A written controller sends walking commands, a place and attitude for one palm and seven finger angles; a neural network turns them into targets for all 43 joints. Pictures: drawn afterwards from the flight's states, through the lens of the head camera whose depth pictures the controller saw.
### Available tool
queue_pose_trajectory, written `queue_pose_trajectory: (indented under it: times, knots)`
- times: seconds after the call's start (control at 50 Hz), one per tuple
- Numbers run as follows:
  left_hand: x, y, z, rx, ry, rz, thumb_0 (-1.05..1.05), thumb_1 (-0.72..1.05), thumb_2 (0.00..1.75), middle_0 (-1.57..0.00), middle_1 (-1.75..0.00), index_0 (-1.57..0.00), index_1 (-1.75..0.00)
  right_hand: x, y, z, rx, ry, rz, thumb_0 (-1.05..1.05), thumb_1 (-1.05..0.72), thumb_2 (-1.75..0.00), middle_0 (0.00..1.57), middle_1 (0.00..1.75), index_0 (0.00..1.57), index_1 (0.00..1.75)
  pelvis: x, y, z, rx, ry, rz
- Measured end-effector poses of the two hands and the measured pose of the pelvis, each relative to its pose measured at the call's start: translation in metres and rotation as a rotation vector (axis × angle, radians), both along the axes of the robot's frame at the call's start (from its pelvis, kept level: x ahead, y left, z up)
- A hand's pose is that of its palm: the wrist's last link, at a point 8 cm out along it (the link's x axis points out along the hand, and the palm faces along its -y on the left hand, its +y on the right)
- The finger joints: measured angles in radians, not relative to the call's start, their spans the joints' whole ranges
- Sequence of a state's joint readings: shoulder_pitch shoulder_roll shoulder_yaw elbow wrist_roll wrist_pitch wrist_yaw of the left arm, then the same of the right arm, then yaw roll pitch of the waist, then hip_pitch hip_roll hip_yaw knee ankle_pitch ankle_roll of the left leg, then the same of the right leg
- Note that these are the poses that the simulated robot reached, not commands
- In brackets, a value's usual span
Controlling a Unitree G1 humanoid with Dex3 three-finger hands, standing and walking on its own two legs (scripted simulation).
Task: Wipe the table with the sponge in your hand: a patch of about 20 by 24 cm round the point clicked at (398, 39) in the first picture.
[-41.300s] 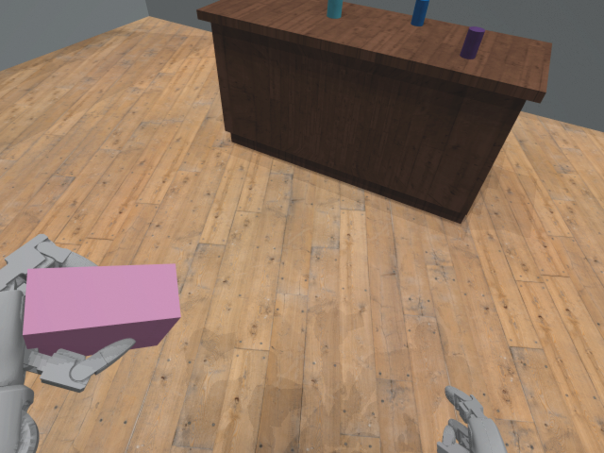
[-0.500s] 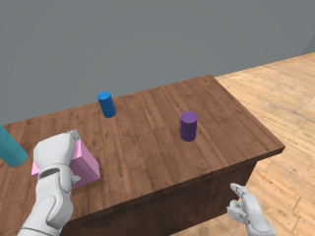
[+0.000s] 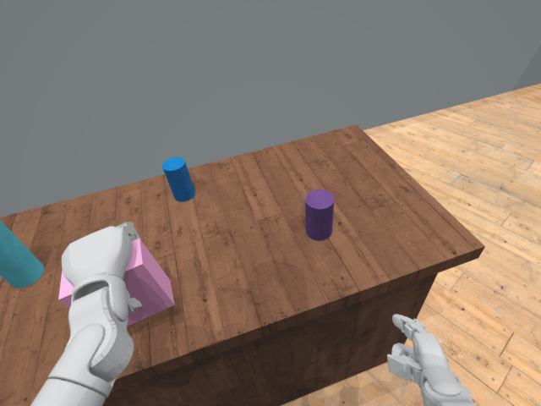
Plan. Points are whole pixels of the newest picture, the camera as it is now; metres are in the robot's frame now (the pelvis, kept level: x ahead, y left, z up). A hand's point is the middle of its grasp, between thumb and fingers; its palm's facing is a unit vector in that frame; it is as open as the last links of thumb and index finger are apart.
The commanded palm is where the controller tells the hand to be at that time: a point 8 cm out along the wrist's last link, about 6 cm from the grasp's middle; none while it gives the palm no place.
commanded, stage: move the sponge above the wiping area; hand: left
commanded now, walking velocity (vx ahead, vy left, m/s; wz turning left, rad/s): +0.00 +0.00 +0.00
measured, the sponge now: (127, 294) +0.26 +0.28 +0.03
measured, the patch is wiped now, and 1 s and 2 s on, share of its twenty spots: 0.00 0.00 0.00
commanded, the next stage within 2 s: none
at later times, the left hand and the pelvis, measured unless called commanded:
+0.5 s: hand (120, 288) +0.25 +0.28 +0.06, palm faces -0.07 -0.14 -0.99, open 9.9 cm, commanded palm +0.23 +0.26 +0.14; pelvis +0.01 -0.01 +0.00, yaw +0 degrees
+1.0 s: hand (121, 304) +0.23 +0.27 +0.04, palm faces -0.11 -0.18 -0.98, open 9.8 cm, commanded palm +0.22 +0.27 +0.14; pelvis +0.00 +0.00 +0.00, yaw +1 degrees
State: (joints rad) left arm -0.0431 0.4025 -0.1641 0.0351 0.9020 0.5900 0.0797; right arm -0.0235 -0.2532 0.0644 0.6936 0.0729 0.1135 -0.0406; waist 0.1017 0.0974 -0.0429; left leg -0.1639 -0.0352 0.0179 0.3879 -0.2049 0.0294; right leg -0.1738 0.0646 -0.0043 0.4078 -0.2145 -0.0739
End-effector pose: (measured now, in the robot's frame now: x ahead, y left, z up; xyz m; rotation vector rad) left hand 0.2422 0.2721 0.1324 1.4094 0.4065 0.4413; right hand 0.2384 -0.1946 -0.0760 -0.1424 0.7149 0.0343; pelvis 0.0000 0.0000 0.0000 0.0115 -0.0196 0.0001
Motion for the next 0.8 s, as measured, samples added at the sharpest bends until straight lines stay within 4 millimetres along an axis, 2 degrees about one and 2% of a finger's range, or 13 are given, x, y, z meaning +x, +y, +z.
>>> queue_pose_trajectory:
  times: [0.08,0.14,0.2,0.24,0.32,0.38,0.46,0.52,0.58,0.64,0.68,0.72,0.8]
  knots:
    - [-0.008,-0.009,-0.027,-0.047,0.132,-0.044,-0.01,-0.49,1.04,-0.75,-1.37,-0.76,-1.36,0.003,-0.010,0.002,-0.035,-0.008,-0.001,0.01,-0.90,-0.90,0.20,0.30,0.21,0.30,0.000,-0.001,-0.001,0.000,0.003,0.005]
    - [-0.012,-0.023,-0.034,-0.062,0.143,-0.150,-0.01,-0.49,1.04,-0.75,-1.36,-0.77,-1.36,0.006,-0.015,0.003,-0.070,-0.020,0.000,0.01,-0.90,-0.90,0.20,0.30,0.20,0.30,0.001,-0.003,-0.001,-0.001,0.001,0.003]
    - [-0.011,-0.031,-0.026,-0.016,0.074,-0.236,-0.01,-0.49,1.04,-0.76,-1.36,-0.77,-1.35,0.007,-0.017,0.003,-0.087,-0.030,-0.003,0.01,-0.90,-0.90,0.20,0.30,0.20,0.30,0.004,-0.004,-0.002,-0.003,-0.001,-0.003]
    - [-0.008,-0.029,-0.015,0.027,0.013,-0.242,-0.01,-0.49,1.04,-0.76,-1.36,-0.77,-1.35,0.007,-0.017,0.003,-0.081,-0.029,-0.008,0.01,-0.90,-0.90,0.20,0.30,0.20,0.30,0.006,-0.006,-0.001,-0.003,-0.002,-0.010]
    - [0.000,-0.012,0.008,0.069,-0.081,-0.136,-0.01,-0.49,1.04,-0.76,-1.36,-0.77,-1.35,0.008,-0.015,0.002,-0.043,-0.024,-0.013,0.01,-0.90,-0.90,0.20,0.30,0.20,0.30,0.007,-0.008,-0.001,-0.001,-0.003,-0.012]
    - [0.001,0.003,0.013,0.044,-0.072,-0.024,0.00,-0.49,1.04,-0.76,-1.36,-0.77,-1.35,0.009,-0.014,0.002,-0.019,-0.021,-0.016,0.01,-0.90,-0.90,0.20,0.30,0.20,0.30,0.008,-0.009,-0.001,0.000,-0.002,-0.009]
    - [-0.002,0.008,-0.005,-0.007,0.052,0.034,0.00,-0.49,1.04,-0.75,-1.37,-0.77,-1.36,0.012,-0.015,0.004,-0.016,-0.028,-0.014,0.01,-0.90,-0.90,0.20,0.30,0.20,0.30,0.007,-0.008,-0.001,0.001,0.004,0.001]
    - [-0.007,-0.002,-0.025,-0.050,0.149,-0.026,-0.01,-0.49,1.04,-0.75,-1.37,-0.77,-1.36,0.014,-0.017,0.005,-0.039,-0.035,-0.007,0.01,-0.90,-0.90,0.20,0.30,0.21,0.30,0.005,-0.007,-0.001,0.000,0.008,0.007]
    - [-0.010,-0.018,-0.034,-0.069,0.159,-0.145,-0.01,-0.49,1.04,-0.76,-1.37,-0.77,-1.36,0.013,-0.018,0.005,-0.069,-0.040,-0.002,0.01,-0.90,-0.90,0.20,0.30,0.20,0.30,0.006,-0.006,-0.002,-0.001,0.009,0.004]
    - [-0.010,-0.030,-0.025,-0.030,0.080,-0.246,-0.01,-0.49,1.04,-0.76,-1.36,-0.77,-1.36,0.010,-0.017,0.004,-0.084,-0.038,0.000,0.01,-0.90,-0.90,0.20,0.30,0.20,0.30,0.007,-0.006,-0.002,-0.003,0.007,-0.005]
    - [-0.008,-0.032,-0.014,0.017,0.009,-0.265,-0.01,-0.49,1.04,-0.76,-1.36,-0.77,-1.35,0.008,-0.014,0.002,-0.076,-0.033,-0.003,0.01,-0.90,-0.90,0.20,0.30,0.20,0.30,0.008,-0.005,-0.002,-0.004,0.006,-0.009]
    - [-0.005,-0.026,-0.002,0.052,-0.054,-0.236,-0.01,-0.49,1.04,-0.76,-1.36,-0.78,-1.35,0.005,-0.012,0.000,-0.059,-0.022,-0.007,0.01,-0.90,-0.90,0.20,0.30,0.20,0.30,0.008,-0.005,-0.001,-0.004,0.004,-0.013]
    - [-0.002,-0.003,0.015,0.050,-0.112,-0.087,0.00,-0.49,1.04,-0.76,-1.36,-0.77,-1.35,0.003,-0.008,-0.001,-0.019,-0.008,-0.017,0.01,-0.90,-0.90,0.20,0.30,0.20,0.30,0.007,-0.004,-0.001,-0.002,-0.001,-0.015]
